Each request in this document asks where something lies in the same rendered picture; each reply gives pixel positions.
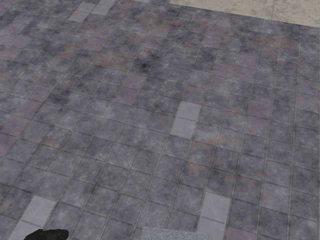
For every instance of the robot left hand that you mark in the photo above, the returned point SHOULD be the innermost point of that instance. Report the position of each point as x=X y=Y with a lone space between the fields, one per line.
x=51 y=234

